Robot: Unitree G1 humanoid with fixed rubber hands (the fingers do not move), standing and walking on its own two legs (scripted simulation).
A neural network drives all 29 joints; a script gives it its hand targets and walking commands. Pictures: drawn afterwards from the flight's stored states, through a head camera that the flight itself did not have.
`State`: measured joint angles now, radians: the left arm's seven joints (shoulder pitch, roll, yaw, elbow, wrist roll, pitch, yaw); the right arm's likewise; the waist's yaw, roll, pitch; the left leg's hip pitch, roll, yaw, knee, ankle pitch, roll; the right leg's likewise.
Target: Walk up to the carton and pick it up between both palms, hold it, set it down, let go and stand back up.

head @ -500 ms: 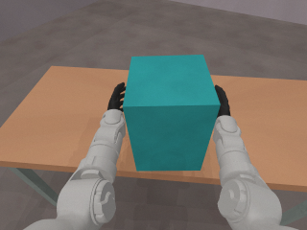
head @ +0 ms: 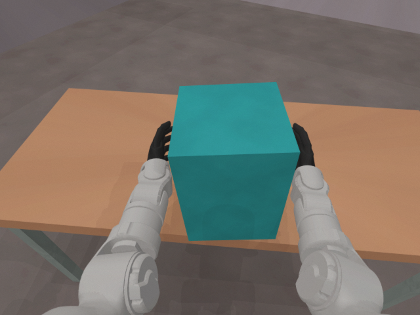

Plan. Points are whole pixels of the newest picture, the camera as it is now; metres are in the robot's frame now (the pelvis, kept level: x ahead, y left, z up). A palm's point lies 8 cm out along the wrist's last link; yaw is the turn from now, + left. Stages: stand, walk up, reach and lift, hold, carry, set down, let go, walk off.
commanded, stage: set down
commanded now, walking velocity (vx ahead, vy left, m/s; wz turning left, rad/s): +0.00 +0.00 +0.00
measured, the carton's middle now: (229, 166) +0.42 -0.03 +0.05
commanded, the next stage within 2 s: none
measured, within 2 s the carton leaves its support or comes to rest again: rests again in 1.54 s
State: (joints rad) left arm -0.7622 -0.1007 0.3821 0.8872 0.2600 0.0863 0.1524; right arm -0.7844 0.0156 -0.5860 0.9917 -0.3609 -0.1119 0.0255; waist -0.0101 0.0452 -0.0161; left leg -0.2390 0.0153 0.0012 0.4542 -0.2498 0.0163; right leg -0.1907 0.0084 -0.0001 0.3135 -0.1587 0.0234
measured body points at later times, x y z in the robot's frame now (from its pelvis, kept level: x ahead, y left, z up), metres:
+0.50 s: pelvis +0.00 +0.00 +0.00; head +0.03 +0.00 +0.45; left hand +0.41 +0.12 +0.06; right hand +0.42 -0.17 +0.07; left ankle -0.01 +0.10 -0.74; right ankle +0.00 -0.14 -0.74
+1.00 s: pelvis +0.00 +0.00 +0.00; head +0.05 +0.00 +0.45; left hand +0.41 +0.12 +0.05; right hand +0.41 -0.17 +0.06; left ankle -0.01 +0.10 -0.74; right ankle +0.00 -0.14 -0.74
